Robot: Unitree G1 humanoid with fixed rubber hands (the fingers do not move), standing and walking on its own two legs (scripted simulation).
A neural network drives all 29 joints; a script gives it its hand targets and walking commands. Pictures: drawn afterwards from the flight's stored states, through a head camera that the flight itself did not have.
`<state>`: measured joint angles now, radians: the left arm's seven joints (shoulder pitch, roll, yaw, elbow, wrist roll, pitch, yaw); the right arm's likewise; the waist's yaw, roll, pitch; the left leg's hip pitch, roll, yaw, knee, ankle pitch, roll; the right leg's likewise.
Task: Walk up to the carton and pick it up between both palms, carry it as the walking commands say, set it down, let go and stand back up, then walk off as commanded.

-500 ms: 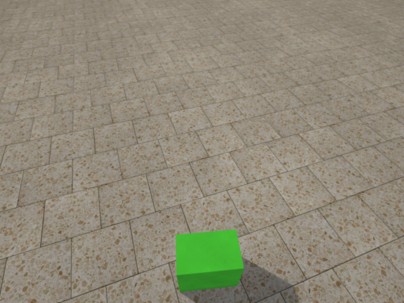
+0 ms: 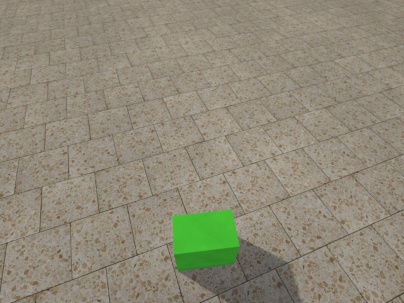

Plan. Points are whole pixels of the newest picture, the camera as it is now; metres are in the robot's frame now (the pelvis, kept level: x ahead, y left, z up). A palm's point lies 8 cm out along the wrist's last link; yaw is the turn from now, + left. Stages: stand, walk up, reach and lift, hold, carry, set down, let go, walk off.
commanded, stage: walk off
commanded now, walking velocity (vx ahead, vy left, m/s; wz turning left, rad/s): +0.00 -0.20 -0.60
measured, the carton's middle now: (204, 241) +0.49 +0.00 -0.64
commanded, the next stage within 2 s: none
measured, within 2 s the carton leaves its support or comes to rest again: neither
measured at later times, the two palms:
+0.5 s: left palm out of the picture -0.01 +0.13 -0.12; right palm out of the picture -0.06 -0.39 -0.11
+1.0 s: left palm out of the picture +0.12 -0.08 -0.10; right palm out of the picture -0.30 -0.49 -0.12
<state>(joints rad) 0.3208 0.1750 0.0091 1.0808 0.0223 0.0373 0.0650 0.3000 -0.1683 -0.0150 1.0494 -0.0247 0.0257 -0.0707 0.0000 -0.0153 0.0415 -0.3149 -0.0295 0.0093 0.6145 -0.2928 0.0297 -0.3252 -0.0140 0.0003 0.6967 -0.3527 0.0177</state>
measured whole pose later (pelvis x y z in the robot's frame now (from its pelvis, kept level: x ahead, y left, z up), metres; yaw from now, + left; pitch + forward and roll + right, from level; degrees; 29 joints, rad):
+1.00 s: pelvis -0.15 -0.23 +0.00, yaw -31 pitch +1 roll -2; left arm 0.12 0.29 0.07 0.75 0.03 0.07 -0.07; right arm 0.31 -0.32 -0.09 0.92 -0.03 0.00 -0.05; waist -0.06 0.04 0.05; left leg -0.21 0.31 0.17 0.61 -0.36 -0.15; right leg -0.35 -0.06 -0.06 0.59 -0.28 0.07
